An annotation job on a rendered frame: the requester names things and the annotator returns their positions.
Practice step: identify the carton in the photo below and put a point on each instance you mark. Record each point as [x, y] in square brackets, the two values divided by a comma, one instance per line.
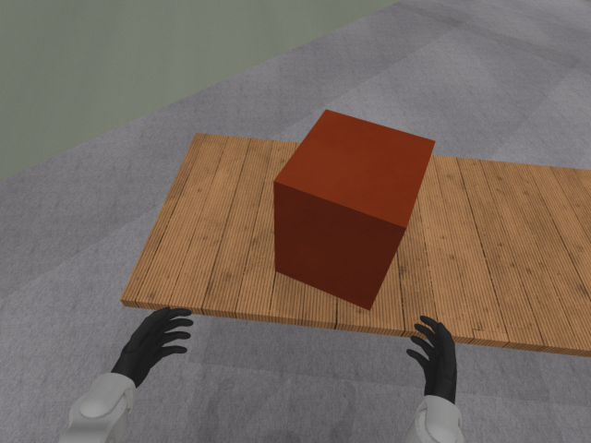
[343, 202]

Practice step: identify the right robot forearm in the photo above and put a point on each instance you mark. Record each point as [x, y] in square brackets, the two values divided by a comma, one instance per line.
[436, 420]

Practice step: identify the left robot forearm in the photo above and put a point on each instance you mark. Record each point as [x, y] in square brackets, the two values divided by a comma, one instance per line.
[101, 414]

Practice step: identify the left robot hand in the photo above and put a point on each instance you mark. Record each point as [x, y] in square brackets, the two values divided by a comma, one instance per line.
[144, 349]

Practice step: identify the table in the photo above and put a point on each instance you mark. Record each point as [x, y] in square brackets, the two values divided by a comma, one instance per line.
[498, 252]

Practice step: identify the right robot hand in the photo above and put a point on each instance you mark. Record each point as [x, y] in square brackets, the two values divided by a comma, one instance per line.
[440, 368]

